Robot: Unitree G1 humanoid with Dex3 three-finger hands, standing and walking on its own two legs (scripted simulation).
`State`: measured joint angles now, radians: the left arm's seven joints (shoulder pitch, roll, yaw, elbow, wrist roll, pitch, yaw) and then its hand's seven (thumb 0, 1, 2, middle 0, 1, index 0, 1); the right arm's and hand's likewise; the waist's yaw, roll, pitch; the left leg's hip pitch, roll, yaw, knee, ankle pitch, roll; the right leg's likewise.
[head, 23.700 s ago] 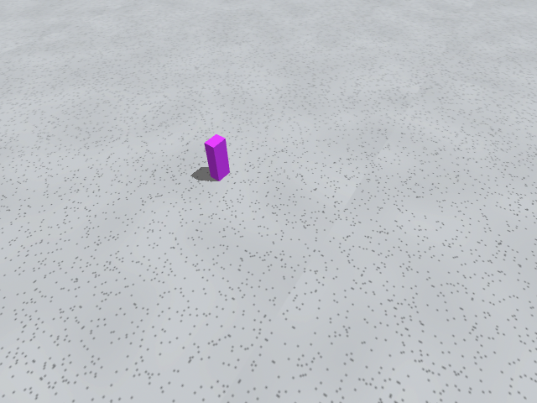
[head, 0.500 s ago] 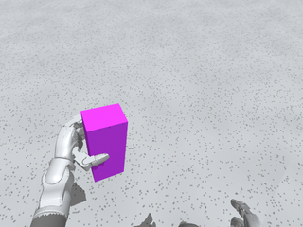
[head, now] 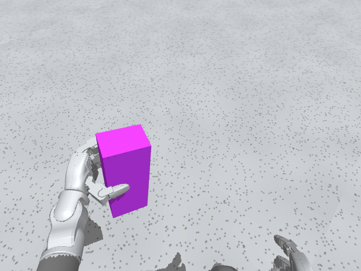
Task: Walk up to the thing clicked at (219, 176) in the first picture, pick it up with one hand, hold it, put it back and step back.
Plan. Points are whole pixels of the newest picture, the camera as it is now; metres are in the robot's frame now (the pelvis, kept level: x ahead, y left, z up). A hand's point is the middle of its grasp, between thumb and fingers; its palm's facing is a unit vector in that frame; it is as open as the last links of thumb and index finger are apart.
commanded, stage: crouch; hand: left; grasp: from the side
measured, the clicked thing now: (125, 175) +0.32 +0.13 +0.03
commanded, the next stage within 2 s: lower in 1.80 s
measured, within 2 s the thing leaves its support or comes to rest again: neither
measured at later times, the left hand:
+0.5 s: hand (127, 192) +0.36 +0.17 -0.15, palm faces -0.02 -1.00 -0.01, open 10.4 cm
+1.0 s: hand (134, 209) +0.38 +0.18 -0.35, palm faces +0.04 -1.00 -0.03, open 10.5 cm
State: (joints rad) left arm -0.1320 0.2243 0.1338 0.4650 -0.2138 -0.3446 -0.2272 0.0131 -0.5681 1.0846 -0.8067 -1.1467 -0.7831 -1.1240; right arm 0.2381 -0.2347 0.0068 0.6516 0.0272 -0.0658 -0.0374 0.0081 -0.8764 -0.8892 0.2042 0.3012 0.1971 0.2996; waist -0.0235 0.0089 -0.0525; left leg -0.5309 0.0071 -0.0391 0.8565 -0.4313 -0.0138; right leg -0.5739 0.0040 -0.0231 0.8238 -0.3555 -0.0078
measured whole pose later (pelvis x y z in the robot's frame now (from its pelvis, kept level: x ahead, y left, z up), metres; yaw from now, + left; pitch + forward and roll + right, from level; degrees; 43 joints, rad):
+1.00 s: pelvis -0.08 +0.01 -0.32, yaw +0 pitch +33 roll -2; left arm -0.73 0.35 0.36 1.15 -0.08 -0.80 -0.18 0.01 -0.58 1.10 -0.80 -1.17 -0.78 -1.14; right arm 0.12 -0.27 0.03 0.72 -0.11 -0.06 0.09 0.00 -0.91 -0.90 0.20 0.30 0.20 0.30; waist -0.13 -0.02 -0.15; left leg -2.02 -0.05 -0.06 2.15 -0.72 -0.02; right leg -2.06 -0.03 -0.03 2.08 -0.59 -0.01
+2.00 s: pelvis -0.09 +0.02 -0.41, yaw -6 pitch +27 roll -10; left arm -0.85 0.57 0.39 1.25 -0.01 -0.81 -0.12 0.02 -0.60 1.12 -0.80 -1.18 -0.78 -1.15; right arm 0.09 -0.34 0.21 0.66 -0.19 0.02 0.15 0.00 -0.90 -0.90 0.20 0.30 0.20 0.30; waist -0.26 -0.06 0.06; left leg -2.24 -0.06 -0.15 2.46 -0.70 0.00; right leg -2.22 -0.03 -0.11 2.28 -0.54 0.03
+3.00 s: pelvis -0.10 +0.03 -0.42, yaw -11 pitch +21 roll -16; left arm -0.87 0.78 0.36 1.45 0.01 -1.01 0.01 0.01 -0.60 1.12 -0.81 -1.17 -0.78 -1.15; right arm -0.03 -0.37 0.44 0.59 -0.31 0.02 0.17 0.00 -0.90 -0.90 0.21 0.30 0.20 0.30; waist -0.35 -0.19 0.25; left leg -2.22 -0.05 -0.26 2.57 -0.72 0.01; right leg -2.15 0.00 -0.21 2.28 -0.52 0.06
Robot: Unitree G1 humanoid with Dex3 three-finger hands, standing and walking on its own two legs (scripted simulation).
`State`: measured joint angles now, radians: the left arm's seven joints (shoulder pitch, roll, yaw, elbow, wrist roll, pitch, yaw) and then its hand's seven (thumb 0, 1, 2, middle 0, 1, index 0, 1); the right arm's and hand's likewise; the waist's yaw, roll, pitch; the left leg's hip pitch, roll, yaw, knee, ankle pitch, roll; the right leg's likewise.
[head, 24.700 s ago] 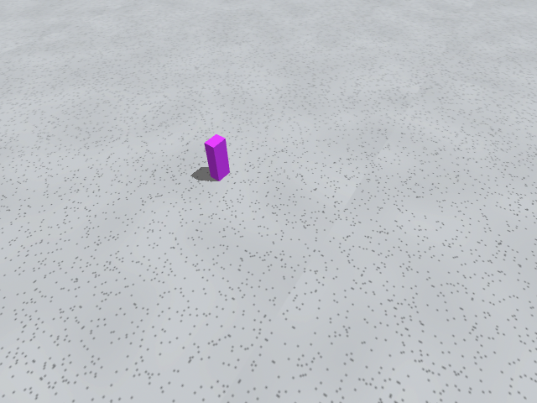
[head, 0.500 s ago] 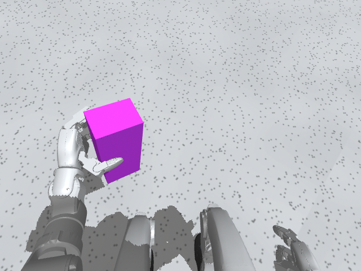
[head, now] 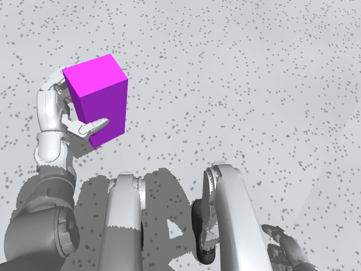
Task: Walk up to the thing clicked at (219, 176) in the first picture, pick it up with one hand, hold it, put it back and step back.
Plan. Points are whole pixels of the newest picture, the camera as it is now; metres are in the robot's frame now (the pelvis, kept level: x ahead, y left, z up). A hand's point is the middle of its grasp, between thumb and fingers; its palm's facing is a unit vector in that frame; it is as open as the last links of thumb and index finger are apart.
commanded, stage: crouch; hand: left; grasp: from the side
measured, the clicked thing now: (100, 108) +0.46 +0.15 -0.05
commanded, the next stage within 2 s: lower in 0.80 s
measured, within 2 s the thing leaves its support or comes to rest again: neither
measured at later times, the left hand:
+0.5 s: hand (96, 110) +0.48 +0.18 -0.12, palm faces +0.01 -1.00 -0.01, open 10.5 cm
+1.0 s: hand (103, 111) +0.50 +0.17 -0.16, palm faces -0.01 -1.00 -0.03, open 10.5 cm
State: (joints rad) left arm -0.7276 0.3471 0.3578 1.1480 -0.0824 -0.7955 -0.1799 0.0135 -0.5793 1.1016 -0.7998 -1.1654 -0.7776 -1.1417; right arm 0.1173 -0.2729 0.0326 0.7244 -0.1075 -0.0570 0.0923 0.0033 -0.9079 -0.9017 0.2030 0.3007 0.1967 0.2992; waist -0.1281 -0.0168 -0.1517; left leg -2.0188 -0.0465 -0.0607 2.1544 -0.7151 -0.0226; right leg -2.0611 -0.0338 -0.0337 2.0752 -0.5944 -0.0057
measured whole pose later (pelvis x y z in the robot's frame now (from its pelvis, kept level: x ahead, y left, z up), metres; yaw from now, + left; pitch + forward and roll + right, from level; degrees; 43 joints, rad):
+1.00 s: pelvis -0.01 +0.02 -0.09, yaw -6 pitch +27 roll -10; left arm -0.85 0.57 0.39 1.25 -0.01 -0.81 -0.12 0.02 -0.60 1.12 -0.80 -1.18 -0.78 -1.15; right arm 0.09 -0.34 0.21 0.66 -0.19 0.02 0.15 0.00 -0.90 -0.90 0.20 0.30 0.20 0.30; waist -0.26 -0.06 0.06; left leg -2.24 -0.06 -0.15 2.46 -0.70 0.00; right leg -2.22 -0.03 -0.11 2.28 -0.54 0.03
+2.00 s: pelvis -0.02 +0.03 -0.10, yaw -11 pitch +21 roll -16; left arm -0.87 0.78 0.36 1.45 0.01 -1.01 0.01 0.01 -0.60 1.12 -0.81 -1.17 -0.78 -1.15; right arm -0.03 -0.37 0.44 0.59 -0.31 0.02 0.17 0.00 -0.90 -0.90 0.21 0.30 0.20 0.30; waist -0.35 -0.19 0.25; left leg -2.22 -0.05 -0.26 2.57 -0.72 0.01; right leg -2.15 0.00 -0.21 2.28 -0.52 0.06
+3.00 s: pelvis -0.02 +0.03 -0.10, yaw -12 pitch +19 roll -18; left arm -0.87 0.81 0.35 1.47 0.00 -1.05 0.04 -0.01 -0.61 0.21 -0.29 -0.26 -0.28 -0.28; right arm -0.08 -0.37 0.48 0.59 -0.33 0.02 0.17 0.00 -0.91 -0.89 0.21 0.30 0.20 0.30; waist -0.35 -0.21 0.27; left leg -2.21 -0.06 -0.30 2.57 -0.72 0.00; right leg -2.12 0.01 -0.24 2.26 -0.51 0.06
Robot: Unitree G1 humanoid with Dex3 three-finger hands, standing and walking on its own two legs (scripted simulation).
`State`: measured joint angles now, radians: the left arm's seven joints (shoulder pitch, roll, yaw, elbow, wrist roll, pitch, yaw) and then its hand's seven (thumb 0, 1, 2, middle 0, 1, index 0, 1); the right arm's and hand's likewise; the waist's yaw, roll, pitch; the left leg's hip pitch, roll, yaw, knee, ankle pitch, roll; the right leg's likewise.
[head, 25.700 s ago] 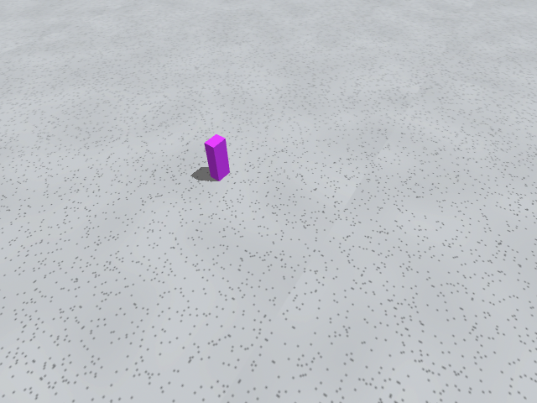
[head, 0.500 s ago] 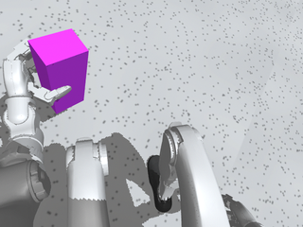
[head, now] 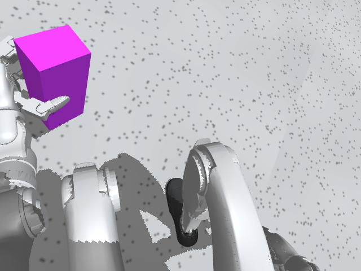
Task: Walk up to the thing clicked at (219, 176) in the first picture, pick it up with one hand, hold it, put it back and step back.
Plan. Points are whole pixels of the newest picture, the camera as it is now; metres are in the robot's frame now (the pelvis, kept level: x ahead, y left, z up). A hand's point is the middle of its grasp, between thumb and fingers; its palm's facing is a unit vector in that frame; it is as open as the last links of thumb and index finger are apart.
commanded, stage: lower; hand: left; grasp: from the side
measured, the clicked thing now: (57, 86) +0.49 +0.18 -0.10
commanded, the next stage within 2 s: loosen in 1.18 s
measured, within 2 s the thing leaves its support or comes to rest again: neither
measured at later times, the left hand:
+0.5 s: hand (51, 91) +0.50 +0.20 -0.14, palm faces +0.11 -0.99 -0.03, open 10.5 cm
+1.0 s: hand (56, 94) +0.50 +0.19 -0.16, palm faces +0.11 -0.99 -0.02, open 10.5 cm
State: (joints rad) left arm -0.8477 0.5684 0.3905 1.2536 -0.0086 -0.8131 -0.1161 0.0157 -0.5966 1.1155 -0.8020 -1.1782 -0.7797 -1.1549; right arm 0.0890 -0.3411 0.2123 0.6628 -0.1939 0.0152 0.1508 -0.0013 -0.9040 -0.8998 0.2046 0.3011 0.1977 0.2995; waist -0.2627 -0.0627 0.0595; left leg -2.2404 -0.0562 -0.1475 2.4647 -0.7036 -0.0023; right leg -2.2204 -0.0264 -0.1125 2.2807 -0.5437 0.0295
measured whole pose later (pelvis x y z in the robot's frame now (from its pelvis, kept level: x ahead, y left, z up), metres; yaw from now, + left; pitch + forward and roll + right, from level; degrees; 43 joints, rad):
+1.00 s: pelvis -0.01 +0.01 -0.02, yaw -5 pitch +21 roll -16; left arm -0.87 0.78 0.36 1.45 0.01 -1.01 0.01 0.01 -0.60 1.12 -0.81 -1.17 -0.78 -1.15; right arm -0.03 -0.37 0.44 0.59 -0.31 0.02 0.17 0.00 -0.90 -0.90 0.21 0.30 0.20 0.30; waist -0.35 -0.19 0.25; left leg -2.22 -0.05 -0.26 2.57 -0.72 0.01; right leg -2.15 0.00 -0.21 2.28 -0.52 0.06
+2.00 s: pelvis -0.01 +0.01 -0.01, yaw -6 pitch +19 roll -18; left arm -0.87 0.81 0.35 1.47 0.00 -1.05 0.04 -0.01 -0.61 0.21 -0.29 -0.26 -0.28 -0.28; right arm -0.08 -0.37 0.48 0.59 -0.33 0.02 0.17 0.00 -0.91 -0.89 0.21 0.30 0.20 0.30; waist -0.35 -0.21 0.27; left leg -2.21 -0.06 -0.30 2.57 -0.72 0.00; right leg -2.12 0.01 -0.24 2.26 -0.51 0.06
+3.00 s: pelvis +0.03 +0.00 +0.18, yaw +4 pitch +34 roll -3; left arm -0.36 0.43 0.18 0.65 0.10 -0.05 0.02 -0.01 -0.49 0.09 -0.07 -0.07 -0.07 -0.07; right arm 0.15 -0.24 0.03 0.53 0.04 0.17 -0.02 0.00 -0.91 -0.90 0.21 0.30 0.20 0.30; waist -0.10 0.01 -0.17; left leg -1.77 -0.01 -0.04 1.87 -0.69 0.01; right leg -1.80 -0.01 -0.02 1.78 -0.57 0.02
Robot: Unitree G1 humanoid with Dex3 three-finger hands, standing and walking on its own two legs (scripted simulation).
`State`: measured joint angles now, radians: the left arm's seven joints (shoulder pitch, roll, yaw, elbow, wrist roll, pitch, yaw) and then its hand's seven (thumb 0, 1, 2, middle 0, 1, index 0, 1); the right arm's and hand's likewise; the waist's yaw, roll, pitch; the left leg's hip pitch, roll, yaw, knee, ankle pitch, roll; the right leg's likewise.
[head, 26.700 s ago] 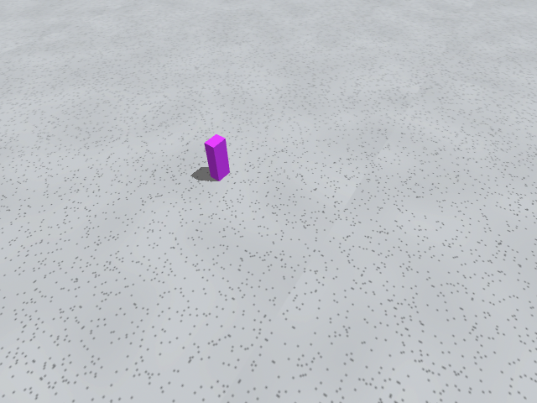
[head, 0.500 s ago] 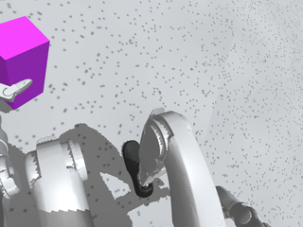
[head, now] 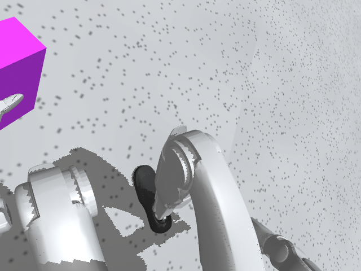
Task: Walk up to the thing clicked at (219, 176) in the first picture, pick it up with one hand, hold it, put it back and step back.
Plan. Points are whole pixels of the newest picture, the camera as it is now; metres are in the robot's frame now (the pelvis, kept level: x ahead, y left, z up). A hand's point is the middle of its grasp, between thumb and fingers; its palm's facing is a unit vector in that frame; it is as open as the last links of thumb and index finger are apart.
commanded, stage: lower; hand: left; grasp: from the side
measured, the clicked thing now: (5, 83) +0.49 +0.20 -0.17
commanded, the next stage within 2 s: loosen in 0.18 s
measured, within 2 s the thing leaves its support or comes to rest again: rests again in 1.60 s
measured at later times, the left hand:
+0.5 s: hand out of the picture +0.49 +0.22 -0.15, palm faces +0.22 -0.97 +0.01, open 10.4 cm
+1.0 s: hand out of the picture +0.49 +0.22 -0.15, palm faces +0.21 -0.98 +0.00, open 16.4 cm
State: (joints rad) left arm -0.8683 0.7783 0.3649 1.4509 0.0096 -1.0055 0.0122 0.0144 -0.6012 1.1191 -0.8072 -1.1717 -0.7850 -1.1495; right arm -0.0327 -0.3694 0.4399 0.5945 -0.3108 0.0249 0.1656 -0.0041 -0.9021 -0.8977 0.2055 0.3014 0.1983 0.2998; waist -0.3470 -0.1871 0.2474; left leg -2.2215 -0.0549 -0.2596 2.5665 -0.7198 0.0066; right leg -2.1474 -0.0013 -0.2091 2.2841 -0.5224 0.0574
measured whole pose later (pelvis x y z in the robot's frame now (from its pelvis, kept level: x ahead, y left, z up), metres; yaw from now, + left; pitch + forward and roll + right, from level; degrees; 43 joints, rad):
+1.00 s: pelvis +0.00 +0.00 +0.00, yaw -1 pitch +19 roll -18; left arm -0.87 0.81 0.35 1.47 0.00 -1.05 0.04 -0.01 -0.61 0.21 -0.29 -0.26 -0.28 -0.28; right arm -0.08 -0.37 0.48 0.59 -0.33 0.02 0.17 0.00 -0.91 -0.89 0.21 0.30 0.20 0.30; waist -0.35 -0.21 0.27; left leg -2.21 -0.06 -0.30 2.57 -0.72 0.00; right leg -2.12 0.01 -0.24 2.26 -0.51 0.06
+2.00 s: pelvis +0.03 -0.01 +0.19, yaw +9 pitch +34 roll -3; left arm -0.36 0.43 0.18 0.65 0.10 -0.05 0.02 -0.01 -0.49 0.09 -0.07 -0.07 -0.07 -0.07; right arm 0.15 -0.24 0.03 0.53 0.04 0.17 -0.02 0.00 -0.91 -0.90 0.21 0.30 0.20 0.30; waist -0.10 0.01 -0.17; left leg -1.77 -0.01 -0.04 1.87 -0.69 0.01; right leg -1.80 -0.01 -0.02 1.78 -0.57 0.02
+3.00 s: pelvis +0.10 -0.01 +0.41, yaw +12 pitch +8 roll -2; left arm 0.46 0.21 -0.02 0.04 -0.02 0.24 0.15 -0.01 -0.58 0.03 -0.06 -0.05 -0.05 -0.05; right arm 0.26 -0.20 0.04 0.47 0.02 -0.10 -0.17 0.01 -0.90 -0.90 0.21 0.30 0.20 0.30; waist -0.01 0.02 -0.11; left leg -0.60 0.01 -0.05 0.95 -0.49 -0.01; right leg -0.63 0.00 -0.04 0.90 -0.41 0.00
